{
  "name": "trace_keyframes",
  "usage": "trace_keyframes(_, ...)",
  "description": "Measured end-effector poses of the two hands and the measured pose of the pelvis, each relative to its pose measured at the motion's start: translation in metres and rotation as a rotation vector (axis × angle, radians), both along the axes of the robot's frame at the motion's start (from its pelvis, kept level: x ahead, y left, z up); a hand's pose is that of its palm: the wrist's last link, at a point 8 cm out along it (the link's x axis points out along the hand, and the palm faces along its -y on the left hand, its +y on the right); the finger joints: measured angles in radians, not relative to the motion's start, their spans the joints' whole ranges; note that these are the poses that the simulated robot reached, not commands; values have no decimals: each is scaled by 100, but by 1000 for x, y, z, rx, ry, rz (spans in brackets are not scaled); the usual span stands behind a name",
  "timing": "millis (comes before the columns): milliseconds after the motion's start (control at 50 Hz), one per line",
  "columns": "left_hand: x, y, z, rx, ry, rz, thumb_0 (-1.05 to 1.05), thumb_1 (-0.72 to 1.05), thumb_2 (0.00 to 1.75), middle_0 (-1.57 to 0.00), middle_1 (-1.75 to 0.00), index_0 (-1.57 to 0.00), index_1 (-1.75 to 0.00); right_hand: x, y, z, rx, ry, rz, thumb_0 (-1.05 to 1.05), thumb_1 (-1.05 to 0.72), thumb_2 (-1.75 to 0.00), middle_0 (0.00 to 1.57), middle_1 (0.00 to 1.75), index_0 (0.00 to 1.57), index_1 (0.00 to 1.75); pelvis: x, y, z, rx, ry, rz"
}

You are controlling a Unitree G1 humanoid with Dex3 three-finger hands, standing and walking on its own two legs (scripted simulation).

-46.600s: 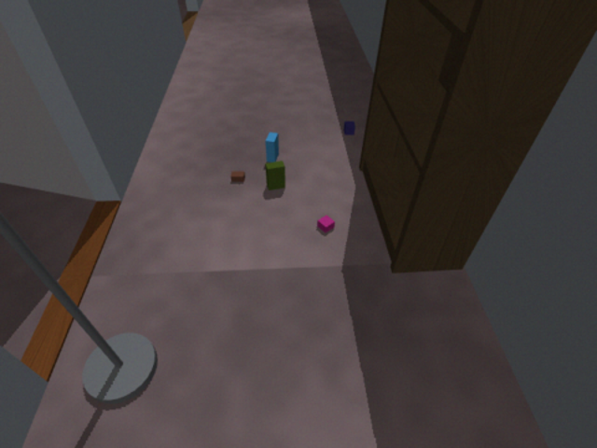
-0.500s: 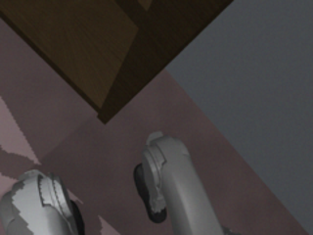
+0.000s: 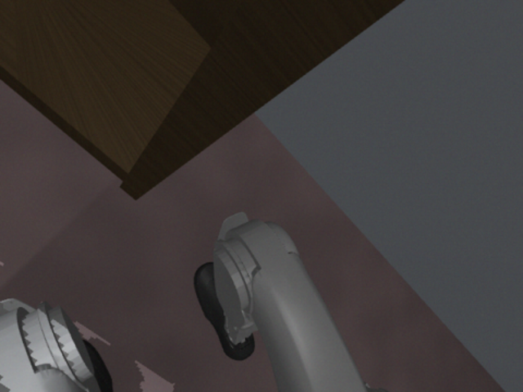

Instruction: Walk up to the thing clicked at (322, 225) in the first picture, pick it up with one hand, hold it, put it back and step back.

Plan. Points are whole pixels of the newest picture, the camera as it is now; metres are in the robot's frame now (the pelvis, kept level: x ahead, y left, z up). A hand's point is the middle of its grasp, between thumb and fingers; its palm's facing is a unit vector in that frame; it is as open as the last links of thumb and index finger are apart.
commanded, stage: rest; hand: left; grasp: from above
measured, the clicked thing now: out of the picture +0.44 +0.38 -0.27
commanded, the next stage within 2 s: open in 0.70 s
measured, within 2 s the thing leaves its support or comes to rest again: rests again in 0.48 s
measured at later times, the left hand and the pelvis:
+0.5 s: hand out of the picture +0.45 +0.36 -0.26, palm faces -0.08 -0.44 -0.89, open 6.5 cm; pelvis +0.00 +0.00 +0.00, yaw -2 degrees
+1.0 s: hand out of the picture +0.46 +0.36 -0.26, palm faces -0.07 -0.44 -0.90, open 7.8 cm; pelvis +0.00 +0.01 +0.01, yaw -3 degrees
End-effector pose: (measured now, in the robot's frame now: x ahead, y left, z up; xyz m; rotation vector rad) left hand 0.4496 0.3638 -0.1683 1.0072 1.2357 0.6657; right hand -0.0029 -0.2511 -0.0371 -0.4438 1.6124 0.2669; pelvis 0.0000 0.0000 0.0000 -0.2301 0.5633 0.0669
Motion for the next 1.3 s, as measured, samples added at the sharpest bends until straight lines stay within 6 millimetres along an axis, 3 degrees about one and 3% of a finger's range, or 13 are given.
trace_keyframes(640, 5, -1, -37, -9, -17, 6, -6, 38, 19, -81, -30, -105, -36, 2, 15, 20, -7, 21, 30, 0, -91, -90, 19, 30, 20, 30, 1, 5, 3, -45, -12, -13)
trace_keyframes(860, 5, -1, -37, -4, -24, 17, -6, 38, 19, -80, -31, -103, -36, 1, 17, 24, -7, 27, 39, 1, -92, -90, 19, 30, 20, 30, 1, 5, 5, -50, -17, -13)
trace_keyframes(1100, 5, 1, -38, -3, -31, 18, -1, 22, 37, -69, -43, -73, -43, -1, 17, 28, -16, 27, 41, 1, -91, -90, 20, 30, 20, 30, 0, 6, 6, -55, -20, -14)
trace_keyframes(1300, 4, 2, -38, -4, -28, 15, 0, 6, 51, -57, -53, -58, -53, 0, 17, 30, -22, 24, 42, 1, -91, -90, 20, 30, 20, 30, 0, 5, 7, -55, -20, -14)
